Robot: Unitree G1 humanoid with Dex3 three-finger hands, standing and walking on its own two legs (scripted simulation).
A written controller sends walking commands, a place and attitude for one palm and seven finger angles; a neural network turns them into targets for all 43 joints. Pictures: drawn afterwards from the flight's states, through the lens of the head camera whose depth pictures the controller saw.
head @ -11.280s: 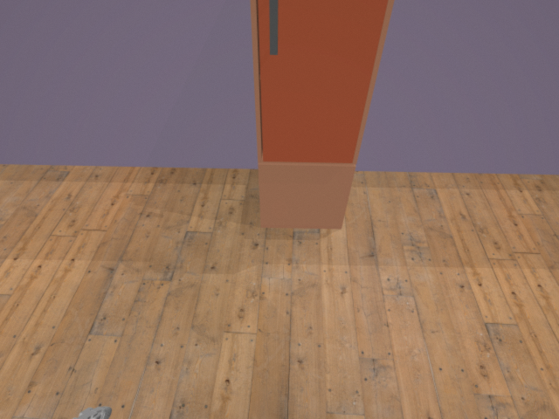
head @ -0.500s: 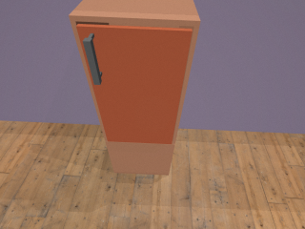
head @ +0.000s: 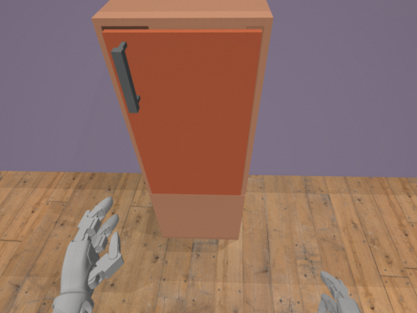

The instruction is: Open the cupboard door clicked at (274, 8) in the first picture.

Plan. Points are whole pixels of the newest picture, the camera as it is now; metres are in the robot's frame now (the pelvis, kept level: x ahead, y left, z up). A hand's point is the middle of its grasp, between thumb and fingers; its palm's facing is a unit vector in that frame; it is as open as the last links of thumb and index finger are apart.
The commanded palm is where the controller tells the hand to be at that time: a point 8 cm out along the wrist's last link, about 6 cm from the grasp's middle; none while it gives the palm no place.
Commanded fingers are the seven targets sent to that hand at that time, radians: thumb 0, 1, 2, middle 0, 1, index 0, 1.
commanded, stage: raise the hand with hooked fingers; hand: left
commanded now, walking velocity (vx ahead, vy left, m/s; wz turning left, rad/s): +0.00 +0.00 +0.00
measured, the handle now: (128, 78) +0.57 +0.20 +0.18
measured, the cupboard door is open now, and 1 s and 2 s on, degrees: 0 0 0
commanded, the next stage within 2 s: move the hooked fingers beside the handle in 1.86 s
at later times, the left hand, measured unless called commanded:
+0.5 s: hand (98, 257) +0.21 +0.20 +0.06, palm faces -0.03 -1.00 -0.06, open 10.5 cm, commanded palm +0.18 +0.26 +0.07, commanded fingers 0.00 0.01 0.52 -0.26 -0.87 -0.26 -0.87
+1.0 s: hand (51, 211) +0.25 +0.26 +0.14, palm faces +0.04 -1.00 -0.06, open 13.4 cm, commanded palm +0.22 +0.30 +0.15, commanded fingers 0.00 -0.50 0.30 -0.30 -1.20 -0.30 -1.20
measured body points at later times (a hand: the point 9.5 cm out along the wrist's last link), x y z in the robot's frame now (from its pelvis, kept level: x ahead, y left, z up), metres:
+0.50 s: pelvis -0.01 -0.01 -0.02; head +0.01 -0.02 +0.43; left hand +0.20 +0.25 +0.06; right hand +0.17 -0.23 -0.11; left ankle +0.06 +0.13 -0.71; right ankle -0.03 -0.12 -0.71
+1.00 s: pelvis +0.00 +0.01 +0.01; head -0.01 +0.00 +0.46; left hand +0.24 +0.31 +0.14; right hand +0.19 -0.23 -0.05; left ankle +0.06 +0.13 -0.71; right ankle -0.03 -0.12 -0.71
